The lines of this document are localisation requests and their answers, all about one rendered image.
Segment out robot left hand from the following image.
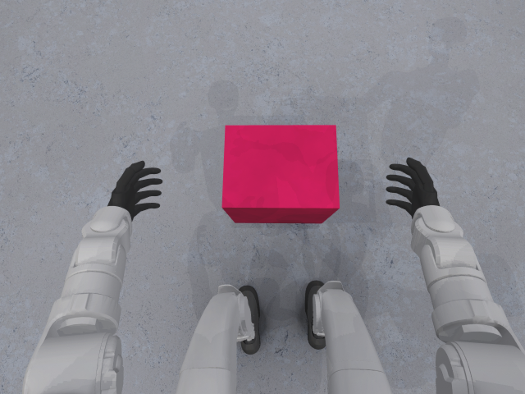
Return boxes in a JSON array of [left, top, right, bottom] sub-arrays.
[[107, 161, 162, 221]]

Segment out robot left upper arm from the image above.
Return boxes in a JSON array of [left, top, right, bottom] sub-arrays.
[[27, 332, 124, 394]]

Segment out robot right upper arm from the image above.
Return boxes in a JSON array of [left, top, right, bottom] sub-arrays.
[[436, 341, 525, 394]]

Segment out carton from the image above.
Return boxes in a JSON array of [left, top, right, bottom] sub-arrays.
[[222, 125, 340, 223]]

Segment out right robot shin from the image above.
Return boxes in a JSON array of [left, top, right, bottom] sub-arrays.
[[313, 281, 352, 337]]

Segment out robot right hand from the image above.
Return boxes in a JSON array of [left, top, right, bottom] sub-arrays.
[[386, 158, 440, 219]]

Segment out left robot forearm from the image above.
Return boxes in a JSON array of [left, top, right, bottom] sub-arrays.
[[22, 206, 132, 394]]

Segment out left robot foot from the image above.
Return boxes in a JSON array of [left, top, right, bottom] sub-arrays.
[[239, 286, 260, 355]]

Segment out right robot forearm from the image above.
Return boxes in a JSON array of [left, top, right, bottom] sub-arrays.
[[411, 205, 525, 354]]

